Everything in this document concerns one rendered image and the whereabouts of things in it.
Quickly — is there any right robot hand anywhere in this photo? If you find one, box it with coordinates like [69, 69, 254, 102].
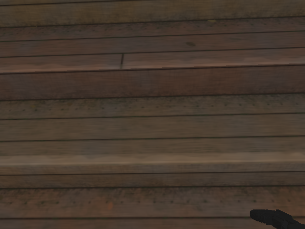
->
[250, 209, 305, 229]

